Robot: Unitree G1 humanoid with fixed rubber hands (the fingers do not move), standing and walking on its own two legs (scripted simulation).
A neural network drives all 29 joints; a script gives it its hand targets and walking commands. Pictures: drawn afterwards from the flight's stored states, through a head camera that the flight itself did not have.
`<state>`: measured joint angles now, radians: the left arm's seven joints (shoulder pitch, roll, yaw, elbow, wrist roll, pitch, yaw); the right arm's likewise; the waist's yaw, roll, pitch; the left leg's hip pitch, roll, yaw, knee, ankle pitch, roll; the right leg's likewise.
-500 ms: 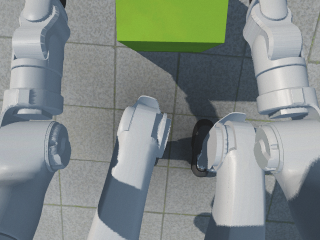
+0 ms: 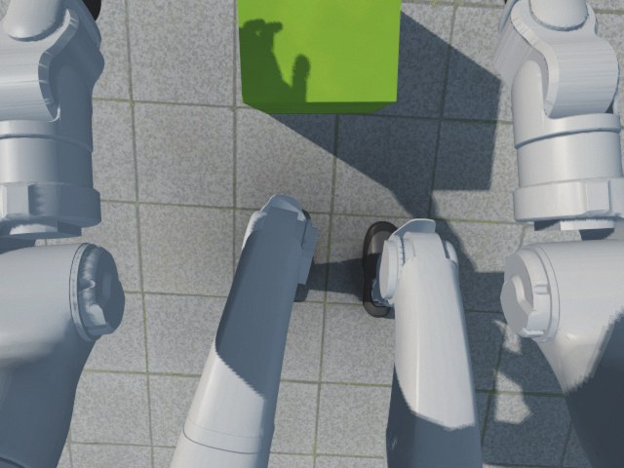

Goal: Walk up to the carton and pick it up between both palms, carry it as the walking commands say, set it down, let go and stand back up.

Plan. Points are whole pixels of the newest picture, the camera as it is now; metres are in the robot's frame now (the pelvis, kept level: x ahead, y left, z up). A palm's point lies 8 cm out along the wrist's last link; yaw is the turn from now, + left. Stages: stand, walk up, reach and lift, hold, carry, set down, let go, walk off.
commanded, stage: set down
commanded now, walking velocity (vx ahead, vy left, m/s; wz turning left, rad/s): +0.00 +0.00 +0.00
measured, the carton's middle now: (318, 38) +0.55 +0.09 -0.41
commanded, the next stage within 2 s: let go in 0.46 s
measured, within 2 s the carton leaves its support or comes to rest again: neither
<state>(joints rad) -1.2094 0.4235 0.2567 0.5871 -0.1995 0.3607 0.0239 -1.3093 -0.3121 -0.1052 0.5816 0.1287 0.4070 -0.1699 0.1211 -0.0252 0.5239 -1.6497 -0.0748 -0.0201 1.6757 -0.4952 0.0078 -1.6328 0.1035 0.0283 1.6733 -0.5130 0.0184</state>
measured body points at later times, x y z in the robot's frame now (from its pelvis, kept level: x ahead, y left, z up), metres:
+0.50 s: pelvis +0.01 +0.01 +0.11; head +0.34 +0.06 +0.41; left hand +0.50 +0.30 -0.01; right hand +0.57 -0.09 -0.01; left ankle +0.12 +0.10 -0.50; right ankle +0.12 -0.11 -0.50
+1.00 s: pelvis +0.07 +0.01 +0.19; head +0.29 +0.02 +0.58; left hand +0.36 +0.28 +0.08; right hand +0.42 -0.15 +0.07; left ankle +0.12 +0.10 -0.50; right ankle +0.12 -0.11 -0.50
